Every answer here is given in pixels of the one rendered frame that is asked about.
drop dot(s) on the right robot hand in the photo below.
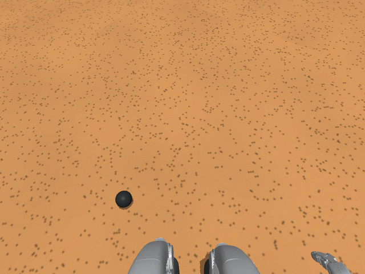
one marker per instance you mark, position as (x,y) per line
(329,263)

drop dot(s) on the ball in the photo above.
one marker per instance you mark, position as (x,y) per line
(123,199)

